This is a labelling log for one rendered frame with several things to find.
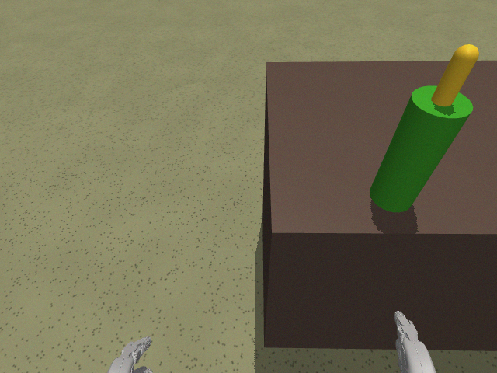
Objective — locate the right robot hand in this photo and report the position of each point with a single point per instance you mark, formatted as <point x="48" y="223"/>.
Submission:
<point x="413" y="356"/>

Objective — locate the bottle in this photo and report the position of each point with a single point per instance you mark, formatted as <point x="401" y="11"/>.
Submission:
<point x="432" y="119"/>

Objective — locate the left robot hand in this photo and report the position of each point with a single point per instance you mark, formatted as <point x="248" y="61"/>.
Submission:
<point x="130" y="356"/>

